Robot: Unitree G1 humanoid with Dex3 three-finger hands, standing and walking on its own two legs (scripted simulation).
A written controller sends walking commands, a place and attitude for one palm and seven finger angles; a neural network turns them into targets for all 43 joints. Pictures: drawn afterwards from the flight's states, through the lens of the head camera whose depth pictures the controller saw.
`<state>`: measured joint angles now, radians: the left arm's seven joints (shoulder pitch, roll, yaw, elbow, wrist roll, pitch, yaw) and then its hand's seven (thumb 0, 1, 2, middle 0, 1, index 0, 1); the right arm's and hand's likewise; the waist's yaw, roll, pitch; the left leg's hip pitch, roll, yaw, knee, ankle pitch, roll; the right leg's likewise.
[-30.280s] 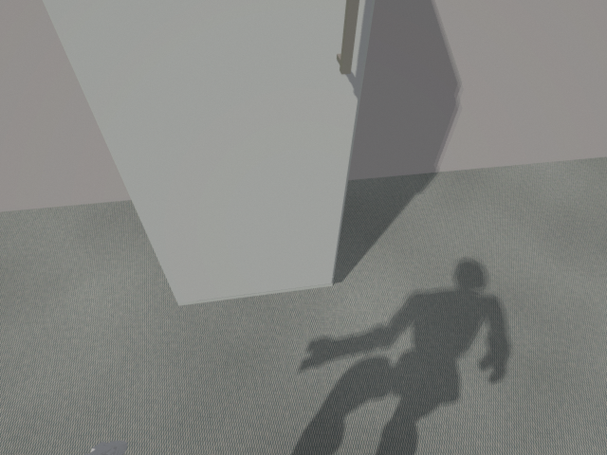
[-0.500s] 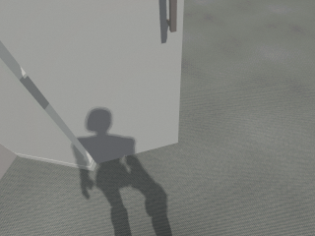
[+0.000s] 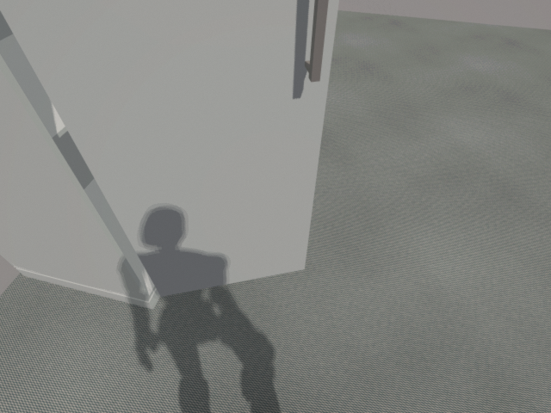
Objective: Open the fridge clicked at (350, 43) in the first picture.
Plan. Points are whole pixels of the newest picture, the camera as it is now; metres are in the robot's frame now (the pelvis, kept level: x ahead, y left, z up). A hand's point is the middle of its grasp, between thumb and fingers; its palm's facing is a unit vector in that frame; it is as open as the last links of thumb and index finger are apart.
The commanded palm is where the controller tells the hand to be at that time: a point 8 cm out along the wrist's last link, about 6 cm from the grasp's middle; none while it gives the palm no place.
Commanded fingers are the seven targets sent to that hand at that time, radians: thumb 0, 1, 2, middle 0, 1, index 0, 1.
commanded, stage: let the arm hang, fingers relaxed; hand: right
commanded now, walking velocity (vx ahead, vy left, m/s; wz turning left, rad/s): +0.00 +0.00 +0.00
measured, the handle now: (316, 10) +0.70 -0.03 +0.27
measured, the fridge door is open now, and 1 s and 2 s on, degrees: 63 63 63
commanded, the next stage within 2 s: look to check the result in 0.14 s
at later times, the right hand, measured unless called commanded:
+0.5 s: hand out of the picture -0.03 -0.15 -0.18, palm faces +0.04 +0.98 -0.18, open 7.4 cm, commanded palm none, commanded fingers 0.00 -0.90 -0.90 0.20 0.30 0.20 0.30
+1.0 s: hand out of the picture +0.01 -0.14 -0.18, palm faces +0.04 +0.98 -0.17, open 7.4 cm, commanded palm none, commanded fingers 0.00 -0.90 -0.90 0.20 0.30 0.20 0.30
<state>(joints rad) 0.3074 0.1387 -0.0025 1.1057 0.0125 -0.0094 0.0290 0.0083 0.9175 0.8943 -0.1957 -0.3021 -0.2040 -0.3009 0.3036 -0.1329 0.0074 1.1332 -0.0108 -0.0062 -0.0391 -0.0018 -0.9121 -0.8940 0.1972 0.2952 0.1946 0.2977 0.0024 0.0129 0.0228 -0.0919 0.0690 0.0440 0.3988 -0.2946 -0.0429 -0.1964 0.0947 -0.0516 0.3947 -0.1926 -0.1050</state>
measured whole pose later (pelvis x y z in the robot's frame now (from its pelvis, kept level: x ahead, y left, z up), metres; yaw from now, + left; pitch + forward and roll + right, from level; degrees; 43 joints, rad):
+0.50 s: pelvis +0.01 +0.01 +0.00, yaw +0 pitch +0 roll +0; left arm 0.31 0.12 0.00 1.12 0.01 -0.01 0.03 0.01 0.91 0.89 -0.19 -0.30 -0.20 -0.30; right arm 0.32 -0.13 0.00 1.15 -0.01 -0.01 -0.05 0.00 -0.91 -0.89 0.20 0.30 0.19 0.30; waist 0.00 0.00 0.06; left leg -0.08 0.05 0.06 0.40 -0.31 -0.03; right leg -0.20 0.08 -0.04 0.42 -0.22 -0.09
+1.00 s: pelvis +0.02 +0.02 +0.00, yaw +0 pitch -1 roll +0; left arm 0.29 0.13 0.00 1.12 0.01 -0.01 0.04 0.01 0.92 0.89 -0.19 -0.30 -0.20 -0.30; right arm 0.28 -0.12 0.00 1.14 0.00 -0.01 -0.05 0.00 -0.91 -0.89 0.20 0.30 0.19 0.30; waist 0.01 0.01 0.05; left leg -0.05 0.04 0.06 0.39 -0.33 -0.02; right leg -0.18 0.07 -0.03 0.43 -0.24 -0.07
